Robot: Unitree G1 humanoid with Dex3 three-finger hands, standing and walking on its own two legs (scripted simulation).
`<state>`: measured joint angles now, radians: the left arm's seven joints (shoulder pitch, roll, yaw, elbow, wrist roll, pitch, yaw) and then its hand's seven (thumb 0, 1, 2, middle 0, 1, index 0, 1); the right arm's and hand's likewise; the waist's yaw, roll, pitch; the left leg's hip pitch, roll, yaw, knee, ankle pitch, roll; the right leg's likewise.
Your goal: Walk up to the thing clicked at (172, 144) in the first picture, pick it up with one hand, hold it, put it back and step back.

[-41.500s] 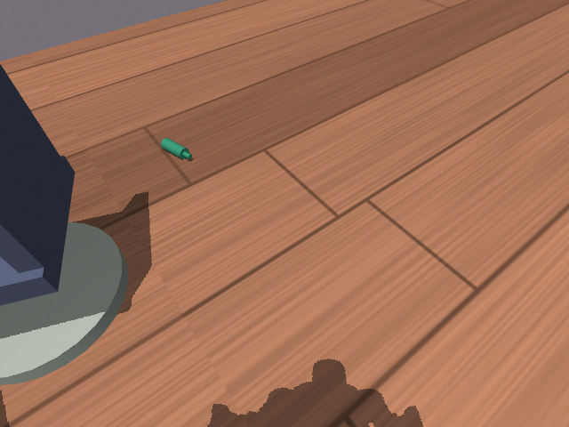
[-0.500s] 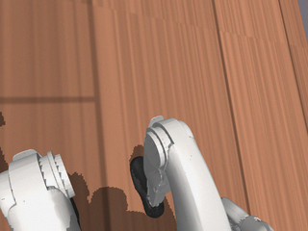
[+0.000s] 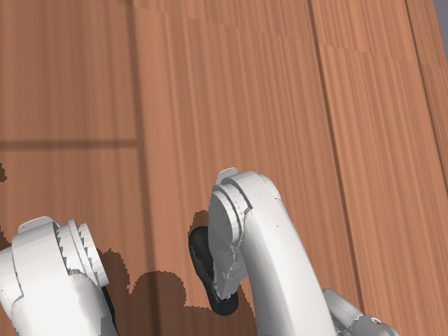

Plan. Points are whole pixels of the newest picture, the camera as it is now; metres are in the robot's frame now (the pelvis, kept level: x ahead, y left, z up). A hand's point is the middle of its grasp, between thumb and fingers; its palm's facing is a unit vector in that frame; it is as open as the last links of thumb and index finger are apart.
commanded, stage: close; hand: left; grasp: from above
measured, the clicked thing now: out of the picture +0.40 +0.38 -0.26
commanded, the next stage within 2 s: settle in 0.88 s
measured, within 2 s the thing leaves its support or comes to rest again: leaves its support in 1.26 s
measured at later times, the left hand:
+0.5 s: hand out of the picture +0.40 +0.35 -0.24, palm faces -0.43 -0.18 -0.88, open 9.2 cm
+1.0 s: hand out of the picture +0.40 +0.35 -0.24, palm faces -0.43 -0.18 -0.89, open 9.0 cm
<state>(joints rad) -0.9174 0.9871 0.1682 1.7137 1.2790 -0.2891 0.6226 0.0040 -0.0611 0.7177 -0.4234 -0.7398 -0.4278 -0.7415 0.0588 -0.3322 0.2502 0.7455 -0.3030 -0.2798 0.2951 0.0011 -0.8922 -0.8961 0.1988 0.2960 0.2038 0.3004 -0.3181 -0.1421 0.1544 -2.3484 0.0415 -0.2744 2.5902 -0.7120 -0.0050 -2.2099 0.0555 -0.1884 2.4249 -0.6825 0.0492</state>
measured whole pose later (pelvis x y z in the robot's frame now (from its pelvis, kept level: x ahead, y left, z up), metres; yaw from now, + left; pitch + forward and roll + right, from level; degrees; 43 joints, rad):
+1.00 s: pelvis +0.00 +0.00 +0.00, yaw +0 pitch +25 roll -14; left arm -0.92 0.99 0.17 1.72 1.29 -0.30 0.66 0.01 0.17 0.40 -0.72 -0.47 -0.75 -0.46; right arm 0.05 -0.34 0.26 0.74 -0.31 -0.27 0.28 0.00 -0.89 -0.89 0.20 0.30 0.20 0.30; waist -0.32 -0.15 0.16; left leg -2.35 0.04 -0.28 2.59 -0.71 -0.01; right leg -2.21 0.06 -0.19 2.42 -0.68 0.05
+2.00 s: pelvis -0.01 -0.01 +0.04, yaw +5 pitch +31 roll -9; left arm -0.86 0.77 0.09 1.33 1.23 -0.23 0.32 0.01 0.10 0.42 -0.81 -0.41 -0.84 -0.40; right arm 0.15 -0.29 0.08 0.73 -0.14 -0.09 0.20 0.00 -0.91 -0.90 0.20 0.30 0.20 0.30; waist -0.20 -0.01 -0.04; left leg -2.32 0.03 -0.16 2.41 -0.64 0.00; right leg -2.21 0.01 -0.11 2.32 -0.66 0.03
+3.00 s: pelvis -0.01 +0.00 +0.24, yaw +11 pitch +28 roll -5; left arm -0.42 0.56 -0.05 0.68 1.00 -0.04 0.07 0.01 0.11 0.42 -0.79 -0.44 -0.81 -0.44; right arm 0.15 -0.25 -0.02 0.66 0.02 0.02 0.01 0.01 -0.91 -0.90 0.20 0.30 0.21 0.30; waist -0.08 0.04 -0.18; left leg -1.67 0.04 -0.07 1.77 -0.59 0.01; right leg -1.60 0.00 -0.05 1.71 -0.60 0.03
